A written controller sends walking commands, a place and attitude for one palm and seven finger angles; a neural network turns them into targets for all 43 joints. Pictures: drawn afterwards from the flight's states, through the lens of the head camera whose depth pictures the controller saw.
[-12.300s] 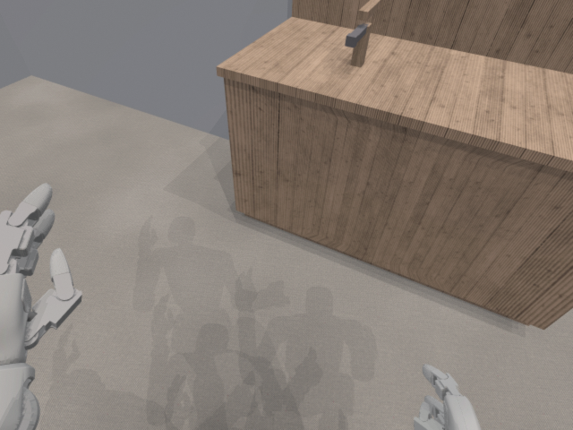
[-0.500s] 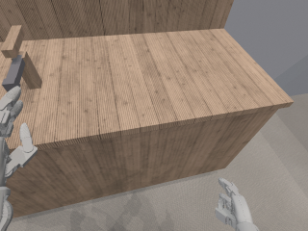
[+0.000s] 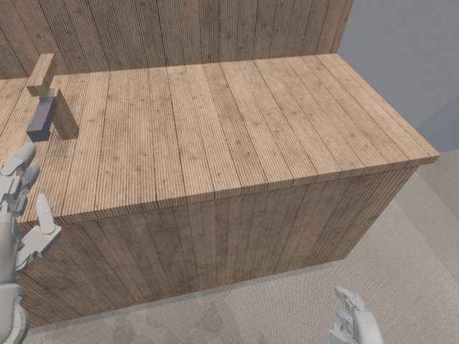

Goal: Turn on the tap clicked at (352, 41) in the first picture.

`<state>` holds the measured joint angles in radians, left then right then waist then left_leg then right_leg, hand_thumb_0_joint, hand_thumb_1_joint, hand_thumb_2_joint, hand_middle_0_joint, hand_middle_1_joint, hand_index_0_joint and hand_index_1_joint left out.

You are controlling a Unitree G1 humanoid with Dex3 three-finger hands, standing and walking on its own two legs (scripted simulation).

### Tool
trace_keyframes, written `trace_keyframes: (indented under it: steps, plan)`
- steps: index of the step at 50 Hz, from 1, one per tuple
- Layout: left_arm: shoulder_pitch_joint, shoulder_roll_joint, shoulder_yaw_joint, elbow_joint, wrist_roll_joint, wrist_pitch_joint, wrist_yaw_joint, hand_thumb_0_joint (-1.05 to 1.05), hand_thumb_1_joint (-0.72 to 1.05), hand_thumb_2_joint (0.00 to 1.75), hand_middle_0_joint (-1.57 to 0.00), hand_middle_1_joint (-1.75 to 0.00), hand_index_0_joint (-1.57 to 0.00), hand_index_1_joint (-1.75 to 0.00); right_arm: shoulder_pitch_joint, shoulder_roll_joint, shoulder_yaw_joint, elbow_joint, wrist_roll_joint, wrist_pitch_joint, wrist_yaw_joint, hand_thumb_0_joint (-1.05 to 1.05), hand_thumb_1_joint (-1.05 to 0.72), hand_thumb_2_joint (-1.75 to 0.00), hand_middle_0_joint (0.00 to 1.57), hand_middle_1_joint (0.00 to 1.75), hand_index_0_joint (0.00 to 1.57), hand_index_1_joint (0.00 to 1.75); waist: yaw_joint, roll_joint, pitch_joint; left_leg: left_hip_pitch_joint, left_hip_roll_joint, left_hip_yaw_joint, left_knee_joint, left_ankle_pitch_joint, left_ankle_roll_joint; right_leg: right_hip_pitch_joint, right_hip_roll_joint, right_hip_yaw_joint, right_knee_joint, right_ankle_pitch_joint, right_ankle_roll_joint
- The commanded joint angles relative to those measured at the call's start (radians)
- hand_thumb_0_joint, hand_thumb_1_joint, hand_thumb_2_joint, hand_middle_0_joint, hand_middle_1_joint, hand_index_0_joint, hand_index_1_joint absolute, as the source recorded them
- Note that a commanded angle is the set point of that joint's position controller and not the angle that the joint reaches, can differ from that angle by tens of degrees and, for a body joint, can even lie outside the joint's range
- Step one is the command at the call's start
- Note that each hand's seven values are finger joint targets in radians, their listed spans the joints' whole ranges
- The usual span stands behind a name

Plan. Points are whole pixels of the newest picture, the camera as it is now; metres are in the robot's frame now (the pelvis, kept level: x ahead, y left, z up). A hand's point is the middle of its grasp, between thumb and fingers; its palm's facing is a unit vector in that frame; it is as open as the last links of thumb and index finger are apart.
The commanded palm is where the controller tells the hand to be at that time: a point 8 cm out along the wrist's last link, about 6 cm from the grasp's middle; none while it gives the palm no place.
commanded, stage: look again from close up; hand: left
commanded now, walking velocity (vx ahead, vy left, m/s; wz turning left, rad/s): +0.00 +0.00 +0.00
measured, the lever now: (38, 132) +0.45 +0.42 +0.10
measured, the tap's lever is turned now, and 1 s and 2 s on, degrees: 0 0 0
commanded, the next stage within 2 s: shuffle to correct the standing spot in 0.10 s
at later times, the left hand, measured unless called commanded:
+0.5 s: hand (57, 222) +0.23 +0.26 +0.15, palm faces +0.39 -0.85 -0.35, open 7.5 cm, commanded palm +0.18 +0.29 +0.17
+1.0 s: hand (64, 196) +0.27 +0.26 +0.15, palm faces +0.35 -0.84 -0.41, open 7.5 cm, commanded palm +0.22 +0.30 +0.17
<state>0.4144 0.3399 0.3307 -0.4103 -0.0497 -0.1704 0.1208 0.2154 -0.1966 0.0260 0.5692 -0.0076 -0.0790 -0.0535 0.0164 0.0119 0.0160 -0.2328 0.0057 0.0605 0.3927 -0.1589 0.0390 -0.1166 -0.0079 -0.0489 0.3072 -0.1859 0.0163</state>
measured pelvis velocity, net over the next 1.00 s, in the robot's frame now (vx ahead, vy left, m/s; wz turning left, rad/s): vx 0.04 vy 0.03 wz -0.05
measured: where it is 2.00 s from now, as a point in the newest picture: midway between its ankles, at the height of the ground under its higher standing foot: outside the picture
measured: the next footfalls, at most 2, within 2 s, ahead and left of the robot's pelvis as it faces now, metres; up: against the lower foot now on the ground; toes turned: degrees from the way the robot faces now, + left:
right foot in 1.50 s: +0.10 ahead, -0.04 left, +0.00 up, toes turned -13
left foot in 1.88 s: +0.14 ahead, +0.27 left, +0.00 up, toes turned +0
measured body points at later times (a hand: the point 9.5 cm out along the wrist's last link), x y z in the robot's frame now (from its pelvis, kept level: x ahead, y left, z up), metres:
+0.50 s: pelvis +0.02 +0.01 -0.01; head +0.02 +0.02 +0.44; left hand +0.21 +0.30 +0.17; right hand +0.19 -0.23 -0.08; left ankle +0.03 +0.09 -0.75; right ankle -0.01 -0.13 -0.75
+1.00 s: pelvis +0.04 +0.03 -0.02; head +0.06 +0.03 +0.43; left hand +0.25 +0.31 +0.17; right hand +0.20 -0.21 -0.11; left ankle +0.03 +0.09 -0.75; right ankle -0.01 -0.13 -0.74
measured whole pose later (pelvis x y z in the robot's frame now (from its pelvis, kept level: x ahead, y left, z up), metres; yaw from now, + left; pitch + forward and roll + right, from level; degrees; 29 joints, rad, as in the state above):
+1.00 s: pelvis +0.04 +0.03 -0.02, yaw -3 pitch +0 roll +0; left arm 0.46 0.38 0.39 -0.48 -0.06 -0.21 0.13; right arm 0.21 -0.21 0.00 0.57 0.01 -0.06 -0.03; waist -0.01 0.01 0.03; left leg -0.28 -0.03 0.13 0.64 -0.36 0.09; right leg -0.22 -0.07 0.00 0.64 -0.40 0.02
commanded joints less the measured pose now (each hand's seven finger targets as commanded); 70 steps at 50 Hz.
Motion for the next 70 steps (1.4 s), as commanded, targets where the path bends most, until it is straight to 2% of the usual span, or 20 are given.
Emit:
trace_keyframes:
  steps: [1,13,20,24,29,41,47,49,51,53,55,57,58,60,61,62,63,65,67,70]
  plan:
    - [-0.074,0.167,0.105,-0.197,-0.003,-0.066,0.015,0.0,0.9,0.9,-0.2,-0.3,-0.2,-0.3,-0.102,-0.125,-0.05,-0.162,0.004,-0.048,-0.012,0.0,-0.9,-0.9,0.2,0.3,0.2,0.3,0.003,0.039,-0.082,0.068,0.02,-0.08,-0.103,-0.075,-0.042,-0.05,0.006,0.034,-0.075,-0.007,-0.014]
    - [-0.053,0.183,0.117,-0.245,-0.002,-0.068,0.019,0.0,0.9,0.9,-0.2,-0.3,-0.2,-0.3,-0.094,-0.133,-0.059,-0.155,-0.001,-0.054,-0.008,0.0,-0.9,-0.9,0.2,0.3,0.2,0.3,0.005,0.038,-0.15,0.097,0.008,-0.049,-0.033,0.044,-0.034,-0.001,-0.01,0.036,-0.037,0.11,-0.019]
    - [-0.051,0.195,0.127,-0.242,-0.006,-0.074,0.019,0.0,0.9,0.9,-0.2,-0.3,-0.2,-0.3,-0.109,-0.15,-0.071,-0.153,-0.007,-0.047,-0.001,0.0,-0.9,-0.9,0.2,0.3,0.2,0.3,-0.012,0.041,-0.1,0.059,0.013,-0.038,0.034,-0.067,-0.021,-0.087,-0.048,0.092,-0.001,-0.015,-0.054]
    - [-0.08,0.177,0.113,-0.223,-0.005,-0.082,0.017,0.0,0.9,0.9,-0.2,-0.3,-0.2,-0.3,-0.1,-0.148,-0.07,-0.151,-0.001,-0.043,0.0,0.0,-0.9,-0.9,0.2,0.3,0.2,0.3,-0.014,0.02,-0.081,0.039,0.034,-0.056,0.026,-0.075,-0.01,-0.098,-0.037,0.079,0.073,-0.002,-0.055]
    - [-0.096,0.178,0.116,-0.234,-0.004,-0.088,0.018,0.0,0.9,0.9,-0.2,-0.3,-0.2,-0.3,-0.1,-0.151,-0.069,-0.159,0.006,-0.048,0.0,0.0,-0.9,-0.9,0.2,0.3,0.2,0.3,-0.01,0.089,-0.085,0.03,0.084,-0.099,-0.002,-0.053,0.005,-0.1,-0.019,0.036,0.204,0.038,-0.047]
    - [0.004,0.218,0.179,-0.276,-0.018,-0.113,0.028,0.0,0.9,0.9,-0.2,-0.3,-0.2,-0.3,-0.094,-0.138,-0.072,-0.154,0.018,-0.03,0.019,0.0,-0.9,-0.9,0.2,0.3,0.2,0.3,-0.017,0.004,-0.17,0.004,0.049,-0.031,0.179,0.231,-0.014,-0.016,-0.106,0.107,0.276,0.323,-0.073]
    - [0.007,0.202,0.162,-0.301,-0.016,-0.113,0.023,0.0,0.9,0.9,-0.2,-0.3,-0.2,-0.3,-0.081,-0.143,-0.078,-0.157,0.022,-0.034,0.02,0.0,-0.9,-0.9,0.2,0.3,0.2,0.3,-0.024,0.116,-0.161,0.13,0.123,-0.104,0.108,0.398,0.008,-0.161,-0.034,-0.006,0.352,-0.016,-0.027]
    - [0.0,0.195,0.155,-0.297,-0.011,-0.11,0.025,0.0,0.9,0.9,-0.2,-0.3,-0.2,-0.3,-0.084,-0.147,-0.078,-0.158,0.02,-0.04,0.024,0.0,-0.9,-0.9,0.2,0.3,0.2,0.3,-0.018,0.097,-0.14,0.069,0.123,-0.098,0.109,0.305,0.008,-0.113,-0.038,-0.014,0.29,-0.039,-0.032]
    - [0.001,0.207,0.167,-0.289,-0.011,-0.116,0.033,0.0,0.9,0.9,-0.2,-0.3,-0.2,-0.3,-0.092,-0.147,-0.079,-0.155,0.021,-0.04,0.021,0.0,-0.9,-0.9,0.2,0.3,0.2,0.3,-0.016,0.008,-0.151,-0.028,0.088,-0.065,0.188,0.237,-0.005,-0.01,-0.099,0.066,0.253,0.179,-0.065]
    - [0.004,0.214,0.169,-0.26,-0.008,-0.12,0.038,0.0,0.9,0.9,-0.2,-0.3,-0.2,-0.3,-0.095,-0.139,-0.08,-0.151,0.019,-0.029,0.026,0.0,-0.9,-0.9,0.2,0.3,0.2,0.3,-0.012,-0.145,-0.157,-0.125,0.02,-0.006,0.326,0.137,-0.021,0.059,-0.221,0.231,0.217,0.389,-0.12]
    - [-0.028,0.228,0.177,-0.262,-0.005,-0.128,0.045,0.0,0.9,0.9,-0.2,-0.3,-0.2,-0.3,-0.104,-0.143,-0.086,-0.147,0.021,-0.023,0.032,0.0,-0.9,-0.9,0.2,0.3,0.2,0.3,-0.013,-0.172,-0.121,-0.185,0.001,-0.007,0.356,-0.029,-0.031,0.064,-0.294,0.309,0.195,0.426,-0.155]
    - [-0.037,0.217,0.174,-0.258,-0.003,-0.127,0.046,0.0,0.9,0.9,-0.2,-0.3,-0.2,-0.3,-0.1,-0.129,-0.077,-0.136,0.02,-0.011,0.034,0.0,-0.9,-0.9,0.2,0.3,0.2,0.3,-0.027,-0.108,-0.093,-0.109,0.018,-0.038,0.201,-0.088,-0.019,-0.027,-0.266,0.236,0.238,0.285,-0.116]
    - [-0.04,0.212,0.17,-0.264,-0.005,-0.123,0.04,0.0,0.9,0.9,-0.2,-0.3,-0.2,-0.3,-0.1,-0.136,-0.079,-0.135,0.022,-0.007,0.031,0.0,-0.9,-0.9,0.2,0.3,0.2,0.3,-0.037,-0.016,-0.078,-0.012,0.023,-0.061,0.12,-0.02,-0.011,-0.131,-0.179,0.147,0.302,0.166,-0.073]
    - [-0.08,0.219,0.162,-0.343,-0.006,-0.126,0.033,0.0,0.9,0.9,-0.2,-0.3,-0.2,-0.3,-0.101,-0.152,-0.085,-0.157,0.025,-0.024,0.019,0.0,-0.9,-0.9,0.2,0.3,0.2,0.3,-0.046,0.261,-0.076,0.173,0.186,-0.304,-0.047,0.196,0.04,-0.374,-0.006,-0.032,0.61,-0.248,0.012]
    - [-0.071,0.218,0.157,-0.345,0.007,-0.13,0.038,0.0,0.9,0.9,-0.2,-0.3,-0.2,-0.3,-0.086,-0.141,-0.086,-0.151,0.009,-0.037,0.019,0.0,-0.9,-0.9,0.2,0.3,0.2,0.3,-0.049,0.27,-0.092,0.242,0.24,-0.402,-0.096,0.286,0.041,-0.458,-0.004,-0.007,0.765,-0.394,-0.002]
    - [-0.064,0.214,0.152,-0.338,0.01,-0.13,0.041,0.0,0.9,0.9,-0.2,-0.3,-0.2,-0.3,-0.089,-0.141,-0.087,-0.143,-0.001,-0.043,0.023,0.0,-0.9,-0.9,0.2,0.3,0.2,0.3,-0.041,0.218,-0.092,0.236,0.257,-0.404,-0.098,0.301,0.035,-0.48,-0.021,0.026,0.84,-0.386,-0.012]
    - [-0.065,0.199,0.135,-0.352,0.01,-0.126,0.04,0.0,0.9,0.9,-0.2,-0.3,-0.2,-0.3,-0.091,-0.142,-0.09,-0.143,0.001,-0.047,0.025,0.0,-0.9,-0.9,0.2,0.3,0.2,0.3,-0.034,0.151,-0.094,0.222,0.245,-0.329,-0.078,0.305,0.036,-0.478,-0.039,0.028,0.861,-0.348,-0.015]
    - [-0.036,0.21,0.154,-0.351,0.002,-0.115,0.045,0.0,0.9,0.9,-0.2,-0.3,-0.2,-0.3,-0.081,-0.14,-0.09,-0.139,0.006,-0.06,0.024,0.0,-0.9,-0.9,0.2,0.3,0.2,0.3,-0.025,0.077,-0.11,0.226,0.214,-0.226,-0.039,0.345,0.097,-0.457,-0.056,-0.006,0.79,-0.282,-0.006]
    - [0.018,0.174,0.123,-0.321,0.0,-0.107,0.039,0.0,0.9,0.9,-0.2,-0.3,-0.2,-0.3,-0.08,-0.137,-0.083,-0.132,0.01,-0.061,0.024,0.0,-0.9,-0.9,0.2,0.3,0.2,0.3,-0.022,0.096,-0.096,0.155,0.177,-0.166,-0.044,0.331,0.095,-0.376,-0.054,-0.046,0.656,-0.238,-0.004]
    - [0.062,0.211,0.169,-0.306,-0.011,-0.098,0.044,0.0,0.9,0.9,-0.2,-0.3,-0.2,-0.3,-0.094,-0.143,-0.07,-0.141,0.005,-0.065,0.017,0.0,-0.9,-0.9,0.2,0.3,0.2,0.3,-0.016,0.149,-0.101,0.074,0.161,-0.109,-0.055,0.24,0.072,-0.236,-0.042,-0.093,0.444,-0.184,-0.005]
